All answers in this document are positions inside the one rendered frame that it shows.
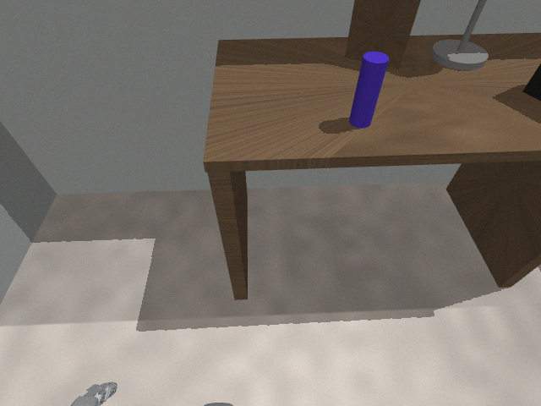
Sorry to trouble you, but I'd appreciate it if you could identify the desk lamp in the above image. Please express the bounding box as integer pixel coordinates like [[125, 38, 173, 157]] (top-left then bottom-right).
[[430, 0, 489, 70]]

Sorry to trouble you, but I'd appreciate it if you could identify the desk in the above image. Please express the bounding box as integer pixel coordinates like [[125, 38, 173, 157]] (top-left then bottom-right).
[[203, 33, 541, 300]]

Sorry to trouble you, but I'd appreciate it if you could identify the left robot hand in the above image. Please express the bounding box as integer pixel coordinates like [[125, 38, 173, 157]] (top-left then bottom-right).
[[71, 382, 117, 406]]

